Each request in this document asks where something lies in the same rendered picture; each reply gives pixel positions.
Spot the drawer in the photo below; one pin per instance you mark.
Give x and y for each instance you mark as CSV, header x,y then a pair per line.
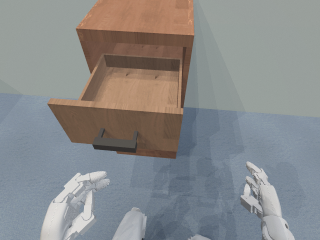
x,y
127,93

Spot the handle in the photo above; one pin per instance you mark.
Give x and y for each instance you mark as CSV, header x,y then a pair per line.
x,y
113,144

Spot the left robot hand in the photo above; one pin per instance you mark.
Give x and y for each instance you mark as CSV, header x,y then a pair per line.
x,y
64,211

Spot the cabinet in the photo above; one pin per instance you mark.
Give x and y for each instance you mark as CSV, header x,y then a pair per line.
x,y
154,28

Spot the robot right forearm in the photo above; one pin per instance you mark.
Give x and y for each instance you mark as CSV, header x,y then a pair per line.
x,y
275,228

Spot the left robot thigh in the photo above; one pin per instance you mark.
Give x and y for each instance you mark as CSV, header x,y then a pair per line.
x,y
132,227

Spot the right robot hand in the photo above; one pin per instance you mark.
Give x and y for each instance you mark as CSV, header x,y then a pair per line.
x,y
265,201

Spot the left robot shin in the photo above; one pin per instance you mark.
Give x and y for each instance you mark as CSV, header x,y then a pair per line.
x,y
135,209

